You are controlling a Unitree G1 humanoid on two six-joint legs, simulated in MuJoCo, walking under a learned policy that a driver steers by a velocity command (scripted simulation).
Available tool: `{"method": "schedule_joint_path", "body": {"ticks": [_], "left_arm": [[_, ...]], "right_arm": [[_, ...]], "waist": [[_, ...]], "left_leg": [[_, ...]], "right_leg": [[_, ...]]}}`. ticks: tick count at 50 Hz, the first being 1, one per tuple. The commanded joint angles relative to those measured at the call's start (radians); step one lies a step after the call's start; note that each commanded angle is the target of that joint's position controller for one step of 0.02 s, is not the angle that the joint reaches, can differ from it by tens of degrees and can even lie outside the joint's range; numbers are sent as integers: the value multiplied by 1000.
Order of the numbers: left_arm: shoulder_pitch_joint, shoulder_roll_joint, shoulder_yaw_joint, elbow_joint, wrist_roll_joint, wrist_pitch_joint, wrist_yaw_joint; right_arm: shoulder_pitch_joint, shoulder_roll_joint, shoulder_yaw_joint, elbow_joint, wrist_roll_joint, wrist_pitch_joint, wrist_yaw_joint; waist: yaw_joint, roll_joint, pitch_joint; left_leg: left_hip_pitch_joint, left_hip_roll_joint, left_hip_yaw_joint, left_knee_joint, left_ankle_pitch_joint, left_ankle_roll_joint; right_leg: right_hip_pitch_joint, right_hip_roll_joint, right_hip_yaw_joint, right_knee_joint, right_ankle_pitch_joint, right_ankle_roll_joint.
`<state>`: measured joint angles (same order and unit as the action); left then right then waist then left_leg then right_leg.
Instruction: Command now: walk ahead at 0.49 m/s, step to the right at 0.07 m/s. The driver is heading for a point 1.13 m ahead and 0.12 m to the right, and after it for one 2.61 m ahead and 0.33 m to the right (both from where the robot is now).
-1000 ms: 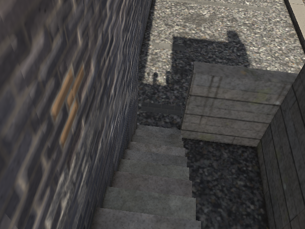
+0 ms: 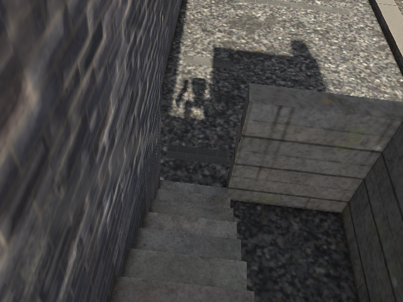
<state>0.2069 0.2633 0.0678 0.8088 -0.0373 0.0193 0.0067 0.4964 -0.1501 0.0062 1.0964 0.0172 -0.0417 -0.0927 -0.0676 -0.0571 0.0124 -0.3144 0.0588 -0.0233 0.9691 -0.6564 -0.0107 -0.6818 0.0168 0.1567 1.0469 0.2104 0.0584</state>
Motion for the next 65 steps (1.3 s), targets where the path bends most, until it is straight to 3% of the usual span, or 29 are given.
{"method": "schedule_joint_path", "body": {"ticks": [1,3,7,8,9,10,12,15,18,21,23,25,27,31,34,35,36,37,39,42,45,47,51,54,58,60,62,64,65], "left_arm": [[-39,-20,-12,-26,27,-17,-45],[-125,-2,-5,-59,15,-22,-59],[459,151,86,147,42,-24,-22],[537,111,63,163,38,-53,-11],[507,143,24,166,91,-80,-43],[535,188,33,191,80,-79,-80],[508,198,45,226,72,-84,-113],[166,2,-40,139,122,-91,-82],[92,85,-31,141,88,-81,-35],[244,42,-38,189,32,-97,22],[454,12,-33,234,25,-107,35],[390,5,-35,207,40,-103,51],[312,101,-9,200,40,-78,36],[152,52,3,170,57,-46,21],[145,29,13,246,-14,-56,25],[235,-57,3,223,-9,-44,28],[357,-71,5,174,3,-40,47],[361,-34,-1,152,4,-18,62],[166,0,-9,51,-25,36,69],[125,96,16,10,-23,64,62],[43,-12,-6,-5,16,56,65],[-11,66,24,-30,13,35,40],[-108,-30,-7,-48,39,31,-25],[-172,-25,-11,-40,33,20,-46],[-42,22,12,35,3,15,-34],[333,112,56,169,43,-11,-19],[432,187,30,225,61,-57,-40],[437,184,42,261,50,-56,-73],[369,131,29,263,55,-53,-67]], "right_arm": [[-36,-186,-45,-81,26,8,-51],[4,-215,-65,-78,-6,29,-46],[-111,-196,-78,-89,-57,41,16],[-22,-155,-78,-49,-47,29,10],[36,-47,-55,-77,-38,-1,14],[108,-58,-49,-111,10,-32,19],[-96,-70,-30,-199,91,-31,-10],[-156,-158,-44,-209,42,33,-3],[-119,-104,-29,-198,-45,51,36],[-322,-183,-37,-255,-7,6,71],[-571,-148,-24,-325,-13,-16,94],[-599,-131,-11,-330,-26,-21,131],[-507,-134,-23,-304,-36,7,128],[-83,-237,-82,-123,-29,55,115],[225,-285,-111,-24,-50,13,110],[291,-265,-70,9,-65,-16,132],[313,-319,-76,20,-12,-17,147],[215,-257,-53,-7,22,-5,161],[-28,-256,-39,-14,20,16,135],[-208,-151,17,-62,-18,-41,62],[-152,-209,4,-46,-45,-67,29],[-23,-219,-30,-16,-1,-77,10],[43,-142,-29,-39,14,-43,-47],[-12,-203,-61,-98,18,-22,-51],[-14,-219,-99,-72,-7,28,-9],[-19,-167,-98,-7,-75,36,-18],[90,-52,-71,-32,-63,8,18],[-34,-99,-50,-143,53,-16,12],[-121,-85,-45,-147,54,-1,-8]], "waist": [[22,129,99],[-55,190,126],[266,95,-18],[281,-39,33],[196,-257,27],[125,-244,-111],[139,-40,-100],[14,23,44],[-46,-12,-30],[66,-101,82],[196,-113,122],[172,-42,150],[156,-20,161],[-19,-20,79],[-161,117,27],[-100,372,9],[-6,547,-21],[33,388,-50],[87,104,-7],[140,122,103],[113,185,47],[75,194,30],[37,135,81],[-1,143,129],[-6,226,140],[161,164,-54],[120,-280,-43],[146,-77,-239],[135,12,-150]], "left_leg": [[-205,73,-87,-79,254,138],[-284,104,-93,-73,344,158],[-355,15,-5,500,530,79],[-445,-101,-30,994,6,16],[-747,-191,-137,1378,-357,0],[-888,-200,-170,1398,-286,-18],[-982,-94,-161,1116,-47,7],[-806,-27,-156,768,296,2],[-214,-27,3,186,712,-17],[-621,6,-129,34,960,9],[-895,10,-163,-121,890,25],[-616,26,-94,-398,1130,27],[-107,-43,6,-395,1150,-1],[135,-6,-1,-384,1108,-17],[363,136,-45,-670,1179,51],[541,177,-23,-369,1615,61],[599,247,-262,-295,1572,197],[540,263,-303,-340,1250,223],[254,377,-566,-619,356,292],[-160,255,-311,-515,597,204],[-145,224,-228,-442,981,212],[26,190,-202,-272,734,165],[-71,122,-152,-116,396,136],[-250,127,-123,-58,352,140],[-135,130,-148,105,363,150],[-254,84,-76,550,589,95],[-844,-140,-55,1435,-383,-34],[-907,-51,-123,1194,-99,-43],[-924,-10,-91,1091,-50,-37]], "right_leg": [[176,-35,-76,-431,270,-12],[314,-9,-163,-483,198,-14],[810,24,-319,-595,-20,-46],[870,-156,-93,-861,86,-144],[977,-282,-5,-408,908,-178],[1057,-387,157,-296,1091,-285],[812,-496,389,-514,57,-434],[359,-377,331,-584,-341,-359],[57,-213,28,-649,-206,-253],[498,-225,127,-485,-366,-277],[813,-262,223,-431,-415,-257],[562,-218,144,-428,-654,-229],[144,-171,55,-462,-802,-229],[278,-56,-1,-43,-594,-141],[294,87,-28,783,-600,-38],[-24,198,-3,1124,-1206,-27],[-247,222,44,1224,-1161,-13],[-279,167,53,1110,-1006,-46],[-309,47,20,1044,-722,-80],[-66,17,188,502,-246,-40],[109,11,132,217,-157,9],[-30,7,183,23,107,1],[36,-16,81,-278,341,2],[237,-30,-56,-397,296,-1],[332,-64,-140,-699,-149,-50],[766,-48,-248,-680,78,-79],[1104,-297,6,-346,1116,-228],[1037,-395,254,-458,292,-402],[879,-387,264,-544,-31,-408]]}}
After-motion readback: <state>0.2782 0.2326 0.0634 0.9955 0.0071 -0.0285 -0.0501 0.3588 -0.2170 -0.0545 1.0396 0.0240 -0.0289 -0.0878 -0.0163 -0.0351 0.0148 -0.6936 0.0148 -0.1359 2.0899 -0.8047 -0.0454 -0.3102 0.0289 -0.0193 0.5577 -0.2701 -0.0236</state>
